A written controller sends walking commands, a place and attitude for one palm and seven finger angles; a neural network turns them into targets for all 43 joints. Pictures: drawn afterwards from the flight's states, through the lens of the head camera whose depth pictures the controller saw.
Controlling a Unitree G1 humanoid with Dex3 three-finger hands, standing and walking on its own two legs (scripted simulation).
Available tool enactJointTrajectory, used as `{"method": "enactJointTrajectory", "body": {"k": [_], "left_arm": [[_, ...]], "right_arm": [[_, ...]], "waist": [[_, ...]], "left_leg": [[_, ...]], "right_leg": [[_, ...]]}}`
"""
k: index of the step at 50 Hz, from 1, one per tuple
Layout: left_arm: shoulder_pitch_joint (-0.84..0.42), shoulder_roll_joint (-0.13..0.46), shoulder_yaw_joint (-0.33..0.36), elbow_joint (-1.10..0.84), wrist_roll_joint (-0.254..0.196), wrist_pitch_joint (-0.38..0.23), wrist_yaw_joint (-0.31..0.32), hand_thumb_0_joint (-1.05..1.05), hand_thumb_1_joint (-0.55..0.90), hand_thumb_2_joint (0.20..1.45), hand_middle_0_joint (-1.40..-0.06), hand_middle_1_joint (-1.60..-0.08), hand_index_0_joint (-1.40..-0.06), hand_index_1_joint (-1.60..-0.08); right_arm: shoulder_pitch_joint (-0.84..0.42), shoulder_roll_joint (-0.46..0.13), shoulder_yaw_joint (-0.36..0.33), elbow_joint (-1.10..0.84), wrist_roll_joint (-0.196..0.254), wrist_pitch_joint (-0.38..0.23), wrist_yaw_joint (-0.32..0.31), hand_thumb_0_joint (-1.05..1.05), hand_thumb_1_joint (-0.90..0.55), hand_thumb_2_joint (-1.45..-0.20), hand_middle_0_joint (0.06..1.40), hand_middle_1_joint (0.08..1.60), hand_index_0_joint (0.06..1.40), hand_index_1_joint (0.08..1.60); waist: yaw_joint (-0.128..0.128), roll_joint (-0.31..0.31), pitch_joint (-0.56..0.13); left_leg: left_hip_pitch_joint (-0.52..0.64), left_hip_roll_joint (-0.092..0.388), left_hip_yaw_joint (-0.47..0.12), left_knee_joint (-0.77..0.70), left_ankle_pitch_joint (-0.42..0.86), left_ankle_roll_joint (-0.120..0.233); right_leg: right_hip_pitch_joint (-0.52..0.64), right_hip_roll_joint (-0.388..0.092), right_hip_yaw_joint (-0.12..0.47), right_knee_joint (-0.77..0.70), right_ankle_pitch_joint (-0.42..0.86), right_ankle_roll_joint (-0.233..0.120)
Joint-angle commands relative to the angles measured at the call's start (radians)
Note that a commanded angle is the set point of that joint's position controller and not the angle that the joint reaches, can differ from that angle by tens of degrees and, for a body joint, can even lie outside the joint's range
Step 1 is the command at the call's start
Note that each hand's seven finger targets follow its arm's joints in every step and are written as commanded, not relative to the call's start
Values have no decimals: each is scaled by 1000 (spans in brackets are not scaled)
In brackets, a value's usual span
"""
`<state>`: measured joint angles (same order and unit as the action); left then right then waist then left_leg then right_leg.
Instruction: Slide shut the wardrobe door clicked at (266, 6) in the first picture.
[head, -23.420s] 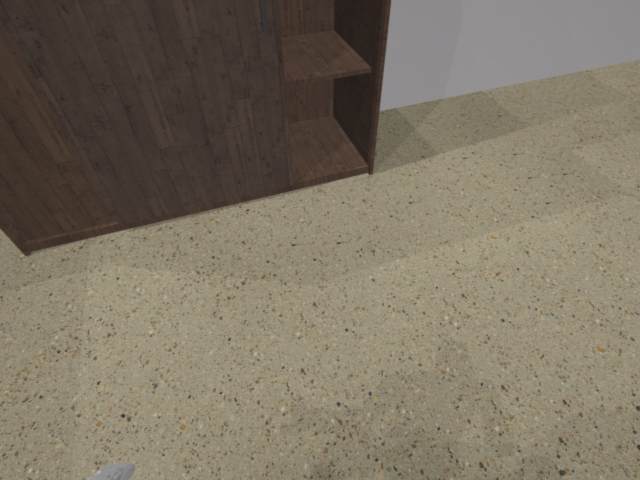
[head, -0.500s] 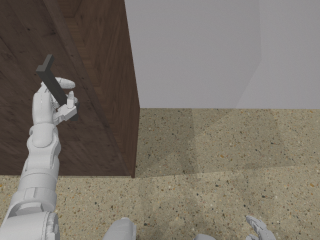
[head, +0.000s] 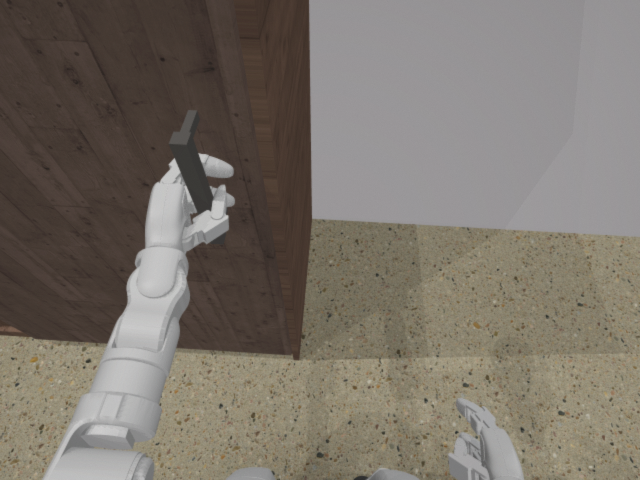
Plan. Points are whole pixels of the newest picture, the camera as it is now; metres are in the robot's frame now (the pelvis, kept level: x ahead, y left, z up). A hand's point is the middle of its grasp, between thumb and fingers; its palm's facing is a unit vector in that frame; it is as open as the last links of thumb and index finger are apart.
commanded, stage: stop walking and hold the door there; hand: left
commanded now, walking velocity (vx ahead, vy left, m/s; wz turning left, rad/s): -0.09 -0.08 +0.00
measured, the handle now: (206, 184) +0.43 +0.18 +0.09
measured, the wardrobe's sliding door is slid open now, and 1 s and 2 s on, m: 0.00 0.00 0.00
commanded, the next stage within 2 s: loosen the grip on the handle in 0.40 s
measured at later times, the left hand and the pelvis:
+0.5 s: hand (222, 218) +0.39 +0.15 +0.08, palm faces +0.15 -0.97 -0.19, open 5.4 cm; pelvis +0.00 -0.01 +0.01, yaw -1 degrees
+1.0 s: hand (219, 217) +0.39 +0.16 +0.08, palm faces +0.13 -0.97 -0.18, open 13.3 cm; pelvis -0.04 +0.01 -0.01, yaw -1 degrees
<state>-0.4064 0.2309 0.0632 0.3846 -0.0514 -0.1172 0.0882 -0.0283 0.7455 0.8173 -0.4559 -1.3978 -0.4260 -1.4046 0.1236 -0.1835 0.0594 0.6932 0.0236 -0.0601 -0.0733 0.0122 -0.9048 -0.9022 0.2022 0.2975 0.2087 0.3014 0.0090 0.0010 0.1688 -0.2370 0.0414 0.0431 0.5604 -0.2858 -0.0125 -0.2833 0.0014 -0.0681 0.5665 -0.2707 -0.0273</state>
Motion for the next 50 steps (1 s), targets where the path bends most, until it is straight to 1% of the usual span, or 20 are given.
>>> {"method": "enactJointTrajectory", "body": {"k": [1,3,6,7,9,11,24,25,26,27,28,29,32,35,37,41,44,45,47,50], "left_arm": [[-380,101,-9,-302,13,-96,-3,0,900,900,-450,-1400,-450,-1400],[-355,102,-2,-308,17,-92,-1,0,900,900,-450,-1400,-450,-1400],[-336,33,-81,-342,16,-83,-10,0,900,900,-450,-1400,-450,-1400],[-331,67,-51,-346,15,-82,-6,0,900,900,-450,-1400,-450,-1400],[-304,81,-47,-330,10,-74,-3,0,900,900,-450,-1400,-450,-1400],[-288,122,-5,-308,6,-70,6,0,900,900,-450,-1400,-450,-1400],[-313,158,25,-140,-5,-63,16,0,900,900,-450,-1400,-450,-1400],[-911,800,527,-261,128,-81,10,0,900,900,-450,-1400,-450,-1400],[-644,248,153,317,110,61,-66,0,779,842,-450,-1400,-450,-1400],[-486,168,212,162,28,70,-86,0,658,783,-450,-1400,-450,-1400],[-514,214,238,98,-18,36,-90,0,538,725,-450,-1400,-450,-1400],[-419,240,271,146,-21,20,-68,0,417,667,-450,-1400,-450,-1400],[-496,107,87,150,18,-46,-14,0,54,492,-450,-1400,-450,-1400],[-614,135,59,194,42,-108,12,0,-308,317,-450,-1400,-450,-1400],[-666,155,64,251,31,-117,15,0,-550,200,-423,-1367,-423,-1367],[-710,157,52,275,51,-128,29,0,-550,200,-370,-1300,-370,-1300],[-721,164,72,310,44,-132,42,0,-550,200,-330,-1250,-330,-1250],[-674,262,162,267,42,-137,43,0,-550,200,-317,-1233,-317,-1233],[-686,175,88,196,39,-144,38,0,-550,200,-290,-1200,-290,-1200],[-588,163,106,210,27,-133,46,0,-550,200,-250,-1150,-250,-1150]], "right_arm": [[-15,-141,-61,-145,-12,-43,-6,0,-900,-900,200,300,200,300],[-5,-144,-71,-150,-13,-44,1,0,-900,-900,200,300,200,300],[0,-139,-75,-168,-7,-44,6,0,-900,-900,200,300,200,300],[11,-148,-82,-167,-3,-43,6,0,-900,-900,200,300,200,300],[11,-146,-83,-178,3,-38,-4,0,-900,-900,200,300,200,300],[16,-145,-85,-177,2,-32,-13,0,-900,-900,200,300,200,300],[17,-175,-81,-151,1,9,-40,0,-900,-900,200,300,200,300],[70,-206,-173,-184,-14,-17,-12,0,-900,-900,200,300,200,300],[19,-178,-121,-132,-13,-72,6,0,-900,-900,200,300,200,300],[124,-196,-142,-117,33,-90,10,0,-900,-900,200,300,200,300],[110,-215,-130,-112,26,-87,10,0,-900,-900,200,300,200,300],[109,-196,-125,-105,16,-87,13,0,-900,-900,200,300,200,300],[102,-190,-106,-132,17,-105,31,0,-900,-900,200,300,200,300],[94,-203,-101,-147,23,-123,26,0,-900,-900,200,300,200,300],[99,-205,-94,-144,27,-137,18,0,-900,-900,200,300,200,300],[127,-203,-90,-138,25,-150,21,0,-900,-900,200,300,200,300],[147,-211,-91,-129,18,-155,21,0,-900,-900,200,300,200,300],[144,-219,-97,-142,17,-152,20,0,-900,-900,200,300,200,300],[138,-200,-92,-149,14,-151,20,0,-900,-900,200,300,200,300],[156,-213,-96,-141,11,-149,22,0,-900,-900,200,300,200,300]], "waist": [[-17,197,-410],[-14,173,-414],[-30,155,-461],[-31,116,-492],[-40,22,-528],[-38,1,-542],[-32,16,-466],[22,-214,-366],[-75,-187,-689],[-36,-106,-671],[-17,100,-680],[4,251,-599],[-60,-38,-403],[-77,-103,-365],[-79,-129,-359],[-73,-27,-412],[-75,-70,-415],[-30,-54,-483],[-45,13,-507],[-43,-48,-458]], "left_leg": [[225,253,-223,-146,690,116],[284,242,-174,-98,787,104],[304,198,-99,-48,798,62],[298,175,-73,-21,780,43],[224,129,-25,-6,616,9],[171,95,-4,-6,475,-2],[142,73,-14,-129,315,18],[56,76,56,-34,273,56],[-12,-74,60,-138,478,53],[33,-41,17,-78,543,31],[135,-33,13,-65,525,12],[130,-35,25,-52,436,-3],[-47,-37,14,-69,72,30],[-100,-40,3,-73,-129,41],[-133,-50,8,-57,-164,42],[-129,-50,-9,-55,-194,41],[-152,-49,-27,-53,-210,40],[-145,-47,-21,-55,-186,41],[-107,-43,-17,-54,-115,42],[-108,-30,-29,-48,-35,41]], "right_leg": [[25,-19,56,37,21,34],[16,-11,55,-24,34,28],[80,-20,59,-94,244,28],[121,-30,68,-114,360,24],[197,-72,93,-104,602,18],[226,-109,124,-100,689,10],[197,-78,108,-187,360,27],[178,-81,200,-236,547,85],[360,-21,92,-16,853,-4],[212,-23,15,-7,707,-5],[131,-11,31,-35,527,2],[78,-13,33,-51,394,-3],[-56,-13,44,-97,84,15],[-123,-19,78,-127,-169,19],[-131,-22,96,-137,-238,23],[-135,-19,86,-95,-199,16],[-131,-16,77,-86,-199,16],[-72,-20,86,-80,-187,13],[-62,-13,75,-59,-105,9],[-75,-3,55,-48,-25,7]]}}
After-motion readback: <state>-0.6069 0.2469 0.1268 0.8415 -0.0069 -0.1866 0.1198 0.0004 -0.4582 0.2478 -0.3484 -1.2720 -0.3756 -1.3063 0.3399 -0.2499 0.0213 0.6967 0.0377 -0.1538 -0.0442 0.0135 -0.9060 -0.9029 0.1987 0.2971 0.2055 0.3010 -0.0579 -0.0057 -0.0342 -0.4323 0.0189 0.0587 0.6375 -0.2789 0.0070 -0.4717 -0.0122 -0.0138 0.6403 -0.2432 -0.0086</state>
